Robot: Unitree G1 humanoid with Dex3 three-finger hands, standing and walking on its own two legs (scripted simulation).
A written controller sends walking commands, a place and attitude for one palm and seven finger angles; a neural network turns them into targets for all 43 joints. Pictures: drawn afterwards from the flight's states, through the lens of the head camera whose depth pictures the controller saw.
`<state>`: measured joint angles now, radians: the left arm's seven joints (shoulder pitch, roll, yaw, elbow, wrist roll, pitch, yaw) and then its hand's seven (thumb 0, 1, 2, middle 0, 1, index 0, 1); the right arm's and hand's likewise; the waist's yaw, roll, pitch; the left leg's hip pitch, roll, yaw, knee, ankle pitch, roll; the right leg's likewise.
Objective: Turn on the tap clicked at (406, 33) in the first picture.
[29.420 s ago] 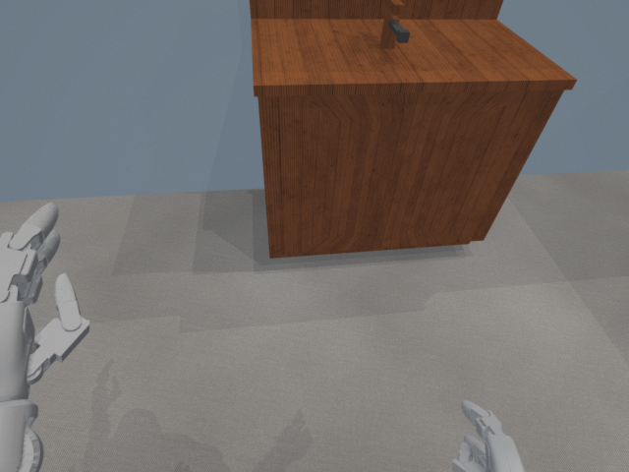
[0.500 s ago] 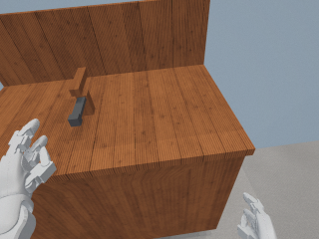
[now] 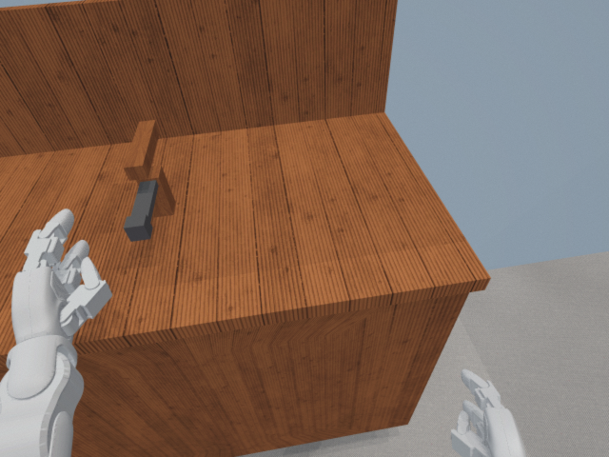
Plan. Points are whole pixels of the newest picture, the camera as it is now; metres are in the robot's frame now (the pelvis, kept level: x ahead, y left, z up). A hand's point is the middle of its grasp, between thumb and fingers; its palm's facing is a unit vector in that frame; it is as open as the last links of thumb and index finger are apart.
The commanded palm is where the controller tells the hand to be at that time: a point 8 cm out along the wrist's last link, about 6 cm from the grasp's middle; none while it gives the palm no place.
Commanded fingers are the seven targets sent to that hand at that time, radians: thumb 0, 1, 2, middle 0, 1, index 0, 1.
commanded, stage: reach beside the lever's end, fingers flat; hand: left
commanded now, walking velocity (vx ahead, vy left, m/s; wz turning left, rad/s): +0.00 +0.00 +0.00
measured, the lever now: (138, 227) +0.38 +0.29 +0.11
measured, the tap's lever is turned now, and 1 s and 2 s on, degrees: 0 0 1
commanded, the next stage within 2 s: push the lever round in 1.28 s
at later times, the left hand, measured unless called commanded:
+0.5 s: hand (105, 266) +0.30 +0.29 +0.13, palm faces +0.48 -0.87 -0.10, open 7.7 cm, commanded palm +0.26 +0.33 +0.12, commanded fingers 0.00 0.90 0.90 -0.16 -0.17 -0.16 -0.17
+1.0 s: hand (108, 248) +0.34 +0.32 +0.11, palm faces +0.49 -0.86 -0.10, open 7.8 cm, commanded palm +0.29 +0.35 +0.11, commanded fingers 0.00 0.90 0.90 -0.15 -0.15 -0.15 -0.15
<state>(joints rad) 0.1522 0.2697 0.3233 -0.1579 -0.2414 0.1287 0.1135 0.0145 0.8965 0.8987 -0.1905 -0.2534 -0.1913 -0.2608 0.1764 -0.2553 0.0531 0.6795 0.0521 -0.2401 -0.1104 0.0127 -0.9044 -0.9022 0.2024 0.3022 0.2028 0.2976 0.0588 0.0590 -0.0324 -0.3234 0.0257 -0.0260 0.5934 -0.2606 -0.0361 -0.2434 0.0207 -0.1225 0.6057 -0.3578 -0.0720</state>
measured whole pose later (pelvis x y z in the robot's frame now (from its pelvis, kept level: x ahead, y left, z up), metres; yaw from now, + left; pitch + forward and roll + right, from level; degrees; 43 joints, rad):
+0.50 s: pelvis +0.00 +0.01 +0.00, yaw +0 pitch +1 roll +0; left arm -0.02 0.29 0.35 0.09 -0.21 0.07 0.12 0.01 0.90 0.90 -0.17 -0.19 -0.17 -0.20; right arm 0.19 -0.26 0.04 0.69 0.04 -0.19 -0.09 0.01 -0.90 -0.90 0.20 0.30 0.20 0.30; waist 0.04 0.05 -0.03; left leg -0.36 0.02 -0.02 0.60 -0.26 -0.02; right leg -0.27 0.01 -0.11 0.60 -0.35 -0.06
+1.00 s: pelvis +0.00 +0.02 +0.00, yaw -1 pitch +4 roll -1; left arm -0.21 0.37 0.43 0.40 -0.19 -0.05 0.08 0.01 0.90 0.90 -0.16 -0.15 -0.16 -0.16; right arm 0.25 -0.28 0.02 0.70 0.05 -0.15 -0.08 0.01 -0.91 -0.90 0.20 0.30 0.20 0.30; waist 0.00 0.05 -0.04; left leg -0.44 0.03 -0.01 0.64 -0.27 -0.01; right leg -0.35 0.02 -0.11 0.63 -0.34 -0.05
